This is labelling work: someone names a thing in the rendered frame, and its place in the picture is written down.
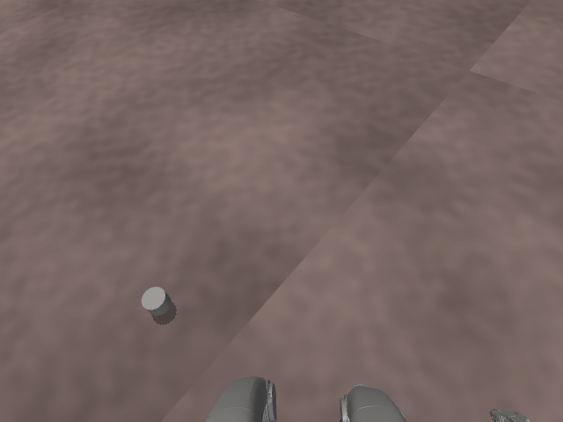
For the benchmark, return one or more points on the tin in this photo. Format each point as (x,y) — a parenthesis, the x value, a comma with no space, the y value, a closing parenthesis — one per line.
(156,301)

